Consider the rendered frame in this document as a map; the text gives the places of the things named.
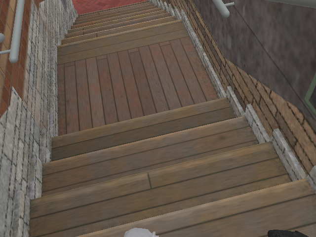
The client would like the left robot thigh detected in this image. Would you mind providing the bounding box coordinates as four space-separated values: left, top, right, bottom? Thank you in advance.
124 227 159 237

